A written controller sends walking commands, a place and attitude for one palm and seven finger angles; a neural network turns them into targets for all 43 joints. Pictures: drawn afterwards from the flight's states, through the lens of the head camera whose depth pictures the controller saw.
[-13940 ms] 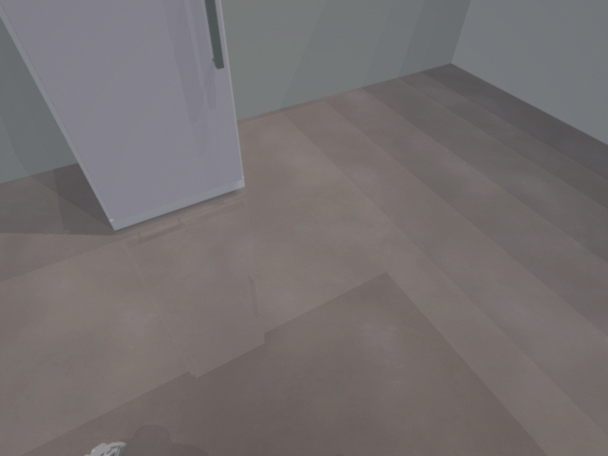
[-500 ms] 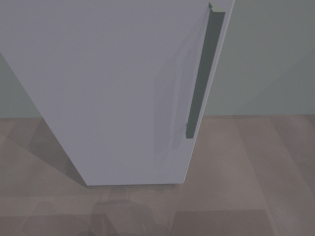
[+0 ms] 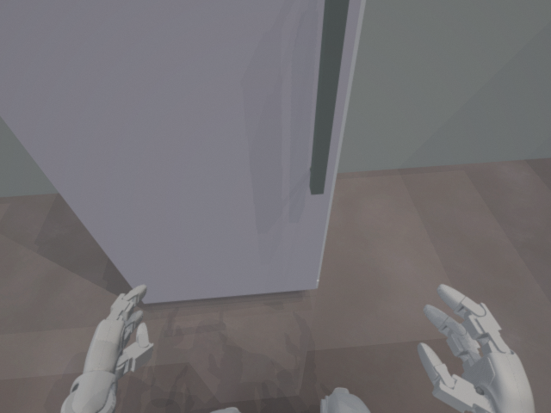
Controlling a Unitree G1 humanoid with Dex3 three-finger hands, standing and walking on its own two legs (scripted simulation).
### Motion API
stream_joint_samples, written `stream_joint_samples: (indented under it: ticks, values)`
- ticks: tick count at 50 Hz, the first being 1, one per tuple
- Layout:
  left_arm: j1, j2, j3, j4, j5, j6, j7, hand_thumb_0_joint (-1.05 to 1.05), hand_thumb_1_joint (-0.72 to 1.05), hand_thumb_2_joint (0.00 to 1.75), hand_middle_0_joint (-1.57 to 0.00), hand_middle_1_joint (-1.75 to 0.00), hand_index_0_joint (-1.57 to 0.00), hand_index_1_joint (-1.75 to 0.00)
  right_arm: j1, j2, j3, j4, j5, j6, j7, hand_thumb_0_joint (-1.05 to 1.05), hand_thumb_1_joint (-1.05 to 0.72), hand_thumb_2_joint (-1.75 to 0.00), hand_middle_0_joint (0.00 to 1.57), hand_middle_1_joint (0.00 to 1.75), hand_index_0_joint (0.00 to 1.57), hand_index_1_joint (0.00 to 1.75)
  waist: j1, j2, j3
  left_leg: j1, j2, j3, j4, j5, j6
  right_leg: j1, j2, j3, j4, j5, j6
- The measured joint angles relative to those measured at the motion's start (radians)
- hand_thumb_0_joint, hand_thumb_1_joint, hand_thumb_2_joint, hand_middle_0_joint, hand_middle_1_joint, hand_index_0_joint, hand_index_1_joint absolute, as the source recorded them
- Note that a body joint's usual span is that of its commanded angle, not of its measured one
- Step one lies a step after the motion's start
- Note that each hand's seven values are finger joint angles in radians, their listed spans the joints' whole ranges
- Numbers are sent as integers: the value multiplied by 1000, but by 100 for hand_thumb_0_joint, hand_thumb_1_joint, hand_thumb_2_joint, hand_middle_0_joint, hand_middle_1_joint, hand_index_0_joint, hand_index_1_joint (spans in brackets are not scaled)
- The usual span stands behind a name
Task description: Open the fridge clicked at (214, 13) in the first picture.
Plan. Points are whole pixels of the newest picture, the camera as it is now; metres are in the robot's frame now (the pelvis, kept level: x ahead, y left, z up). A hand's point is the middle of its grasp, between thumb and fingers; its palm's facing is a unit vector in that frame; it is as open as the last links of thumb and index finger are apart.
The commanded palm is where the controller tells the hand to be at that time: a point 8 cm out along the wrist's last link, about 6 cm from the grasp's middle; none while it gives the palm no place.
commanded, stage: raise the hand to about handle height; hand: right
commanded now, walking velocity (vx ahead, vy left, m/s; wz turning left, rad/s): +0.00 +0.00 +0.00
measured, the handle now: (324, 86) +0.57 -0.06 +0.19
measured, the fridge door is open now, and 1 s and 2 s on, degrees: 0 0 0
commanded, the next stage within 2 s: move the hooked fingers beside the handle in 1.62 s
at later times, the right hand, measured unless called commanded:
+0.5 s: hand (489, 312) +0.24 -0.24 +0.09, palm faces -0.08 +1.00 -0.05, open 12.0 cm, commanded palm +0.21 -0.29 +0.11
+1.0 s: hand (545, 259) +0.27 -0.28 +0.15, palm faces -0.03 +1.00 -0.05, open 13.9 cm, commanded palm +0.24 -0.33 +0.16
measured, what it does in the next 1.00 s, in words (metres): stands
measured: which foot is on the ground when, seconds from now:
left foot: down 0.00-1.00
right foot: down 0.00-1.00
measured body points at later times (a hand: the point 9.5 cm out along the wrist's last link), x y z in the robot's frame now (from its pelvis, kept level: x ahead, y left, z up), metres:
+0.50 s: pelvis +0.00 -0.03 +0.03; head +0.03 -0.03 +0.48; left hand +0.14 +0.23 -0.05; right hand +0.23 -0.29 +0.10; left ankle -0.01 +0.10 -0.67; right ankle +0.07 -0.12 -0.67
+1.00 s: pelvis +0.01 -0.02 +0.05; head +0.02 -0.02 +0.50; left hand +0.19 +0.21 -0.01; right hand +0.27 -0.34 +0.16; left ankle -0.01 +0.10 -0.67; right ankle +0.07 -0.12 -0.67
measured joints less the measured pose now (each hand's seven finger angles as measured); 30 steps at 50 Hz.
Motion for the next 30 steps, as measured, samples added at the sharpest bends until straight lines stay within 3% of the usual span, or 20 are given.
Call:
stream_joint_samples:
  ticks: [4,9,13,21,30]
  values:
    - [9,-20,-42,37,-1,-7,12,1,90,90,-20,-29,-20,-29,-53,-31,8,-71,-8,-21,-12,2,-45,-70,23,59,23,59,-9,-20,15,-9,-6,29,2,6,0,-33,-1,31,29,0,-1]
    - [35,-70,-90,73,-13,9,15,1,90,90,-20,-30,-21,-29,-147,-76,-2,-64,-1,107,35,2,-33,-65,24,66,24,66,11,-45,29,15,-10,23,-50,40,-8,-7,-4,25,-14,24,-9]
    - [80,-92,-106,78,-15,15,15,1,90,90,-21,-30,-21,-30,-145,-89,-42,-53,28,186,30,1,-24,-61,25,72,24,72,34,-52,24,52,-10,-2,-113,71,-18,44,-4,-2,-81,46,-18]
    - [129,-35,-86,94,-18,-11,18,1,90,90,-21,-30,-21,-30,-146,-96,-91,-41,46,167,26,1,-5,-53,26,84,26,84,38,-54,30,104,-1,-17,-171,93,-34,99,7,-20,-136,59,-32]
    - [102,3,-67,82,-28,-34,31,1,90,90,-20,-30,-21,-29,-190,-127,-112,-39,50,212,56,0,16,-44,28,98,27,98,31,-41,43,184,3,-19,-238,113,-41,174,15,-23,-191,71,-38]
